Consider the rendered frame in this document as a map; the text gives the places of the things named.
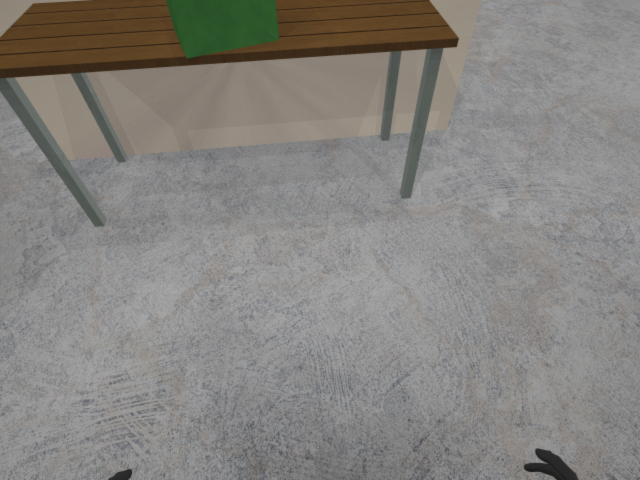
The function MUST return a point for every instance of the right robot hand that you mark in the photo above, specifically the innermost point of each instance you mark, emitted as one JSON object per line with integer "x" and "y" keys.
{"x": 555, "y": 467}

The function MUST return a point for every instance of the carton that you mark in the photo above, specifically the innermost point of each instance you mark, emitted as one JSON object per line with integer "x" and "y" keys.
{"x": 210, "y": 26}

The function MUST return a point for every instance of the table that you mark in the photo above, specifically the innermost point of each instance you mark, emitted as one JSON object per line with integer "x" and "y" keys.
{"x": 76, "y": 37}

